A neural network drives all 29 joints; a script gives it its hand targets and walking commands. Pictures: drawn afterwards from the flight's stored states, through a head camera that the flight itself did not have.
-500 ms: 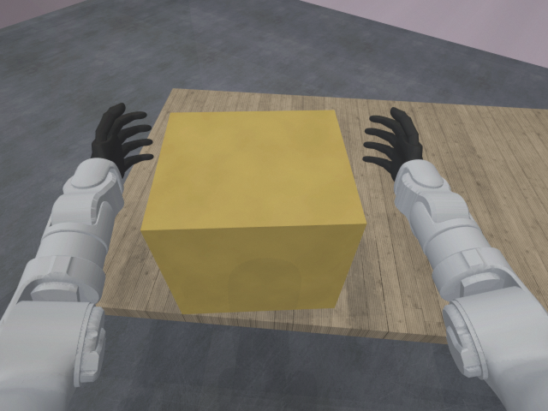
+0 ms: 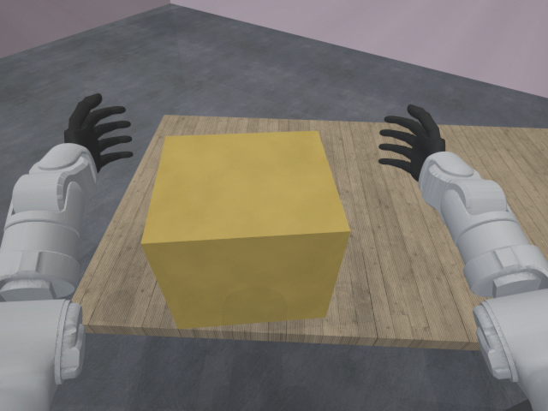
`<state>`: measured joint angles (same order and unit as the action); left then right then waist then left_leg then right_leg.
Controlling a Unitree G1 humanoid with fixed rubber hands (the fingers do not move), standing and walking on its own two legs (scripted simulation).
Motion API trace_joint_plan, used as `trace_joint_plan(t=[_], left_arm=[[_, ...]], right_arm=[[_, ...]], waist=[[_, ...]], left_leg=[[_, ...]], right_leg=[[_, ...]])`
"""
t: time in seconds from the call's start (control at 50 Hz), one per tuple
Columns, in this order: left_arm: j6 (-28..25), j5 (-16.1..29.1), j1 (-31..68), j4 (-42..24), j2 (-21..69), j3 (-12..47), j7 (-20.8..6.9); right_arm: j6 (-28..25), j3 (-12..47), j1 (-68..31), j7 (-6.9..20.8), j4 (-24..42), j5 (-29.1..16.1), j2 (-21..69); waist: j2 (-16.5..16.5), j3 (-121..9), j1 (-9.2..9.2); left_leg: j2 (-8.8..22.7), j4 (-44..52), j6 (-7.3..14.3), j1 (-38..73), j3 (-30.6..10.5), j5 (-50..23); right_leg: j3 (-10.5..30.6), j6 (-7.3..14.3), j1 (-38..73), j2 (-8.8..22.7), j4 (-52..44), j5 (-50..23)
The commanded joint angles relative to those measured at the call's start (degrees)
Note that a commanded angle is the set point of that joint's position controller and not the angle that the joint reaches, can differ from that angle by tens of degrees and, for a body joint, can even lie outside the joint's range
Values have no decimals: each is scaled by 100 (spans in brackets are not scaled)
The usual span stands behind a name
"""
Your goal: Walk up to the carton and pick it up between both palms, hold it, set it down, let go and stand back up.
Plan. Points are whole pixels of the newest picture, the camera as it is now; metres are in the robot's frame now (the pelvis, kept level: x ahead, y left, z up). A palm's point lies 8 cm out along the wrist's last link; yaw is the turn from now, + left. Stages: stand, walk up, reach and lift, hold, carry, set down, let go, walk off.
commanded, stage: set down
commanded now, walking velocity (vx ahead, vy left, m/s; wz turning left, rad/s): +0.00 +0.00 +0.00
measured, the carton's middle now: (248, 229) +0.43 +0.06 +0.03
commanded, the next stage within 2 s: none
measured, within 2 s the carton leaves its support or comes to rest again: neither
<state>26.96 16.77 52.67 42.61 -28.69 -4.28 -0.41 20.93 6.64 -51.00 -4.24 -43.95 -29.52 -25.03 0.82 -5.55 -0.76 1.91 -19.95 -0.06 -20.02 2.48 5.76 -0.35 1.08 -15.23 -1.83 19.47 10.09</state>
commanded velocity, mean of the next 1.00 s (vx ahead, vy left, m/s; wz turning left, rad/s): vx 0.00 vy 0.00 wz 0.00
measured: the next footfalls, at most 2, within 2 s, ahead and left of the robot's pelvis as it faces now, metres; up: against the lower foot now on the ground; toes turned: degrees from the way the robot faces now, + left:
none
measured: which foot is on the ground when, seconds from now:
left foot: down 0.00-1.00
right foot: down 0.00-1.00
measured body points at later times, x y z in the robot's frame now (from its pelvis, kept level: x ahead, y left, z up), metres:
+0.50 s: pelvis +0.00 +0.01 +0.00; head +0.02 +0.02 +0.45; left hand +0.37 +0.27 +0.13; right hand +0.38 -0.20 +0.12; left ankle +0.04 +0.12 -0.75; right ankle -0.01 -0.11 -0.75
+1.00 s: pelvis +0.01 +0.01 +0.00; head +0.02 +0.01 +0.45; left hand +0.29 +0.26 +0.06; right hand +0.30 -0.20 +0.06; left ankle +0.04 +0.12 -0.75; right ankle -0.01 -0.11 -0.75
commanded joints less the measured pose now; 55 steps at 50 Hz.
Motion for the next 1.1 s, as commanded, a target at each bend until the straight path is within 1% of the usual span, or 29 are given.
trace_joint_plan(t=[0.0, 0.02, 0.04, 0.06, 0.08, 0.1, 0.12, 0.14, 0.16, 0.18, 0.2, 0.22, 0.26, 0.34, 0.36, 0.4, 0.42, 0.5, 0.62, 0.7, 0.72, 0.76, 0.78, 0.88, 0.96, 0.98, 1.02, 1.06, 1.08], left_arm=[[-246, -119, 2237, -1338, -1038, -451, -42], [-259, -45, 2577, -2277, -1204, -533, 4], [-190, -133, 1647, -2203, -814, -501, 11], [-152, -157, 2011, -2176, -1081, -636, -14], [-88, -301, 1373, -1905, -795, -703, -44], [-128, -117, 2570, -2301, -1152, -774, -22], [-162, -57, 1595, -2406, -795, -557, 39], [-229, 2, 1937, -3316, -1022, -702, 96], [-158, -111, 925, -2915, -696, -676, 56], [-168, -79, 1834, -3196, -1107, -872, 62], [-131, -146, 817, -2719, -786, -794, 47], [-176, -227, 1156, -3068, -838, -804, 68], [-167, -7, 1021, -3523, -792, -712, 132], [-101, -148, 242, -3673, -746, -860, 155], [-140, -14, 1244, -3942, -1010, -929, 202], [-105, -234, -606, -4058, -521, -823, 205], [-128, -109, 465, -4257, -754, -866, 207], [-99, -254, -972, -3998, -356, -909, 175], [-433, -370, -1977, -4489, -117, -985, 90], [-606, -116, -1258, -4770, -224, -843, 150], [-674, -192, -2282, -4723, 95, -781, 164], [-788, -243, -2124, -5040, -31, -862, 175], [-787, -356, -3140, -4948, 207, -782, 146], [-1142, -266, -3160, -5337, 128, -653, 167], [-1625, -193, -3697, -5485, 76, -638, 162], [-1756, -232, -4480, -5423, 269, -558, 165], [-1976, -131, -4082, -5131, 27, -545, 157], [-2162, -3, -4526, -4993, 249, -368, 127], [-2291, -69, -4590, -5167, 184, -386, 163]], right_arm=[[-363, -532, -2282, -22, 1360, 139, -850], [-437, -807, -2536, -51, 2120, 147, -1052], [-454, -698, -1614, -47, 1909, 177, -966], [-406, -801, -2011, -53, 1915, 241, -993], [-362, -695, -1380, -39, 1597, 335, -782], [-385, -1084, -2461, -73, 2195, 414, -986], [-422, -951, -1555, -66, 2128, 411, -803], [-530, -1110, -1864, -101, 3092, 406, -956], [-482, -843, -1025, -93, 2704, 397, -695], [-465, -1151, -1731, -121, 2970, 508, -916], [-445, -1049, -853, -111, 2590, 575, -739], [-449, -1181, -1053, -115, 2604, 530, -716], [-499, -1249, -980, -89, 3245, 557, -786], [-449, -1227, -215, -40, 3297, 577, -632], [-426, -1411, -974, -17, 3589, 567, -762], [-487, -1056, 764, 39, 3297, 557, -585], [-493, -1347, -296, 42, 3715, 581, -749], [-541, -1092, 982, 65, 3595, 640, -503], [-860, -1069, 1974, 110, 4043, 713, -267], [-927, -1355, 1458, 77, 4583, 891, -284], [-998, -1214, 2350, 108, 4484, 888, -146], [-1116, -1364, 2233, 140, 4836, 965, -252], [-1144, -1107, 3124, 172, 4521, 953, -90], [-1357, -1378, 3270, 169, 5074, 1156, -39], [-1545, -1316, 3850, 182, 5419, 1197, 60], [-1626, -1151, 4576, 220, 5217, 1154, 223], [-1698, -1247, 4117, 241, 5469, 1258, 216], [-1731, -1146, 4668, 267, 5305, 1216, 353], [-1796, -1198, 4743, 274, 5507, 1277, 317]], waist=[[-177, -3077, -36], [-344, -3665, -74], [-332, -3219, 41], [-353, -2953, 19], [-169, -2386, 49], [-165, -2783, 25], [-250, -2624, 124], [-389, -3512, 39], [-181, -2876, 92], [-357, -3127, 97], [-137, -2749, 166], [-393, -2712, 86], [-318, -2833, 76], [-334, -2642, 55], [-516, -2884, -11], [-416, -2475, 6], [-489, -2843, 40], [-159, -2149, -37], [-315, -1741, -130], [-264, -1635, -31], [-167, -1611, -60], [-378, -1893, -109], [-208, -1348, -115], [-401, -1250, -122], [-209, -1269, -187], [-228, -977, -226], [-126, -877, -234], [21, -776, -217], [-171, -799, -297]], left_leg=[[-144, -97, 57, 2084, -149, -1682], [-186, -178, 25, 2272, -85, -1862], [-139, -223, -73, 2480, -189, -2177], [-181, -181, -16, 2305, -132, -1941], [-141, -85, 1, 2276, -164, -1739], [-202, -26, 73, 1933, -65, -1063], [-152, -35, 37, 2246, -124, -1240], [-208, -161, -11, 2466, -84, -1606], [-161, -201, -12, 2557, -158, -1868], [-210, -220, -5, 2290, -83, -1639], [-157, -175, 18, 2364, -146, -1416], [-173, -74, -9, 2223, -90, -1232], [-176, -156, -25, 2445, -124, -1397], [-177, -142, -21, 2362, -122, -1279], [-177, -101, -26, 2199, -91, -1074], [-147, -125, -45, 2618, -148, -1523], [-145, -131, -56, 2491, -122, -1281], [-155, -90, -19, 2381, -126, -1316], [-186, -34, -80, 2658, -136, -1400], [-169, 69, -41, 2312, -124, -846], [-128, 35, -65, 2600, -169, -1103], [-167, -40, -121, 2689, -148, -1434], [-152, -2, -121, 2757, -147, -1463], [-132, 54, -138, 2592, -169, -1300], [-182, 13, -118, 2620, -161, -1365], [-190, -9, -155, 2716, -194, -1605], [-185, 23, -102, 2418, -183, -1122], [-165, 92, -105, 2492, -245, -1070], [-155, 125, -83, 2564, -215, -1125]], right_leg=[[6, -361, 789, -13, -84, -2241], [-9, -392, 798, -28, -62, -2387], [-79, -315, 822, -103, -60, -2528], [-37, -317, 580, -71, -151, -2232], [-25, -304, 729, -57, -227, -2011], [-26, -351, 490, 5, -238, -1398], [-48, -301, 496, 21, -175, -1538], [-21, -334, 652, -2, -117, -1892], [-12, -304, 827, -66, -110, -2228], [-33, -352, 568, -46, -85, -1972], [16, -334, 722, -20, -129, -1754], [26, -290, 626, -5, -209, -1401], [-38, -297, 343, -76, -196, -1331], [-4, -288, 379, -50, -196, -1187], [-10, -272, 229, -19, -158, -928], [38, -241, 432, -51, -267, -1305], [12, -252, 222, -59, -244, -1010], [59, -231, 415, -4, -258, -1161], [138, -211, 352, -26, -395, -1035], [119, -165, 49, 17, -390, -525], [153, -107, 245, 0, -375, -703], [105, -117, 166, -36, -374, -862], [149, -68, 341, -63, -443, -863], [201, -21, 96, -2, -579, -615], [264, -69, 147, 82, -585, -822], [277, -48, 190, 53, -562, -967], [299, -86, -58, 102, -617, -541], [332, -38, 63, 130, -672, -429], [318, -36, 62, 125, -693, -462]])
